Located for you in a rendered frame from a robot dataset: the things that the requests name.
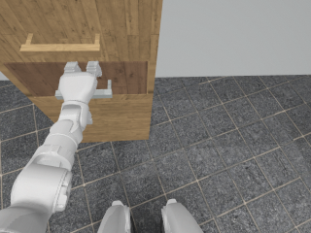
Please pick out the left robot upper arm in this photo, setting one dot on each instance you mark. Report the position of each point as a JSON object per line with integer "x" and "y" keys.
{"x": 41, "y": 191}

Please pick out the cabinet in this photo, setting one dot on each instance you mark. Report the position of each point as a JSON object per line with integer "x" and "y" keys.
{"x": 126, "y": 30}

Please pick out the robot left thigh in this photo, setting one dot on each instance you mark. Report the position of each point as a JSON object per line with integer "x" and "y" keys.
{"x": 115, "y": 220}

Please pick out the left robot forearm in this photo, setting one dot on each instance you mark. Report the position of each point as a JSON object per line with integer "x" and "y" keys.
{"x": 61, "y": 144}

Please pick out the robot right thigh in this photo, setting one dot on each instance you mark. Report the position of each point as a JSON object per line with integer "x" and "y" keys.
{"x": 177, "y": 218}

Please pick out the left robot hand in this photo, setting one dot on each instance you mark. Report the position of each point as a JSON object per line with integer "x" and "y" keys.
{"x": 78, "y": 85}

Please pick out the handle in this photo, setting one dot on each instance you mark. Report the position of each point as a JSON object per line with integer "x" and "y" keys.
{"x": 61, "y": 50}
{"x": 98, "y": 94}

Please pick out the drawer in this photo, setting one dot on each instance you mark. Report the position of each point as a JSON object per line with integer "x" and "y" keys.
{"x": 42, "y": 78}

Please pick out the robot thigh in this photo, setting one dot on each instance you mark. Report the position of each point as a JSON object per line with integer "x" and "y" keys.
{"x": 177, "y": 218}
{"x": 115, "y": 220}

